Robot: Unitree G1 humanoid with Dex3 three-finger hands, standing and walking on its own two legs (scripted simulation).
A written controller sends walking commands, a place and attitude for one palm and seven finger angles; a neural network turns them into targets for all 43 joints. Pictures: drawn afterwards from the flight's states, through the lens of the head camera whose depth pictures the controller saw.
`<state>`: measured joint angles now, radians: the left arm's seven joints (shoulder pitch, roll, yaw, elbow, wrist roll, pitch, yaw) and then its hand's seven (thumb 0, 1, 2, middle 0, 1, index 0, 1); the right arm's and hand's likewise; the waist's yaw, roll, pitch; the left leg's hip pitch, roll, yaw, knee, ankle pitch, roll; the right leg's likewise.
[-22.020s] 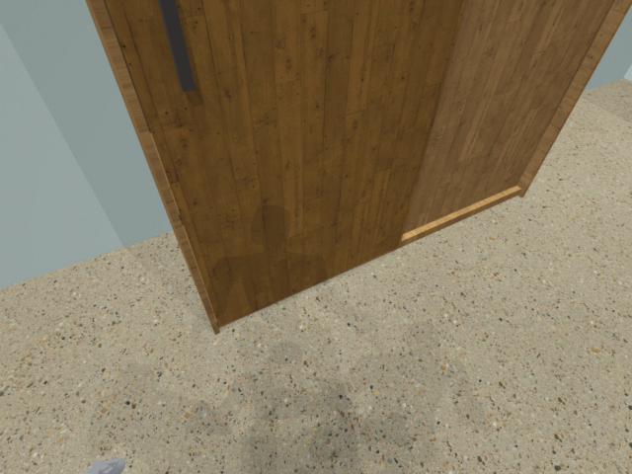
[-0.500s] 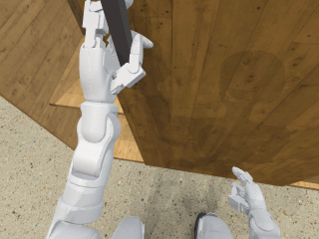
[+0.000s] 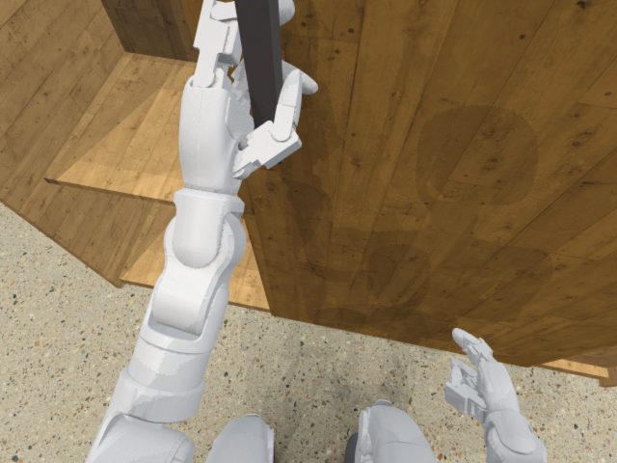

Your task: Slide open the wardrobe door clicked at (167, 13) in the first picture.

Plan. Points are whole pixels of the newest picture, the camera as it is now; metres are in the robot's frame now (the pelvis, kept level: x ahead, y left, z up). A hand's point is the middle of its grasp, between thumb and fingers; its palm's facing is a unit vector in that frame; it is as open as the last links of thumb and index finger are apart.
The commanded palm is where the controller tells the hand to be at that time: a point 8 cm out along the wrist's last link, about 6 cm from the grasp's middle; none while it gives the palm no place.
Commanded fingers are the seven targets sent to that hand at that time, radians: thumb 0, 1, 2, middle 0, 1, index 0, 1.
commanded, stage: step sideways, sliding the door along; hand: left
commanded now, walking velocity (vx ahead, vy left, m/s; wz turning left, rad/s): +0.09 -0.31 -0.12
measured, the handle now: (272, 66) +0.41 +0.09 +0.24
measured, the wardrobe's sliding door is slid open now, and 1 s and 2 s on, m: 0.52 0.68 0.68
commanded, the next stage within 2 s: stop walking and hold the door there in 1.22 s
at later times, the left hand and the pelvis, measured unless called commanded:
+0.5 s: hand (446, 148) +0.36 -0.05 +0.22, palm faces +0.08 -1.00 -0.03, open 6.7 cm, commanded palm +0.33 -0.07 +0.21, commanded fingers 0.00 0.90 0.90 -0.45 -1.40 -0.45 -1.40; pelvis -0.01 -0.15 +0.00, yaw +1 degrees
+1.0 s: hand (510, 149) +0.37 -0.10 +0.22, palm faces +0.40 -0.91 -0.10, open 6.8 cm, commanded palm +0.32 -0.13 +0.21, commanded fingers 0.00 0.90 0.90 -0.45 -1.40 -0.45 -1.40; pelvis -0.01 -0.32 -0.01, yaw -1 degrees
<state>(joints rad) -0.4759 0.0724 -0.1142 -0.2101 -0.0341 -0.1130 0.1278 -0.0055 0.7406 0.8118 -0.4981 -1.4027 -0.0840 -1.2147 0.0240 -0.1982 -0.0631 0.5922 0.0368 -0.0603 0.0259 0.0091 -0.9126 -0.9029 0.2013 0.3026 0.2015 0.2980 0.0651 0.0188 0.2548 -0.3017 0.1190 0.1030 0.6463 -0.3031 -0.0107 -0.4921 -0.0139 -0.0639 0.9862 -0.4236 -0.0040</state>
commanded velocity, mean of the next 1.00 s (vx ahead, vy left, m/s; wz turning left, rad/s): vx -0.02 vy -0.27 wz -0.06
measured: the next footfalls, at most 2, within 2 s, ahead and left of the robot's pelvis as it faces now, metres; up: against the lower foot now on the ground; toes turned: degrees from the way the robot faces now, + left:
right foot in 0.32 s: +0.04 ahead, -0.29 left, +0.00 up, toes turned -8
left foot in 0.52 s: +0.02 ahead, -0.06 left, +0.00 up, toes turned +11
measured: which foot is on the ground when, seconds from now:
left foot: down 0.00-0.32, up 0.34-0.50, down 0.52-0.94, up 0.96-1.00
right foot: up 0.00-0.30, down 0.32-0.52, up 0.54-0.92, down 0.94-1.00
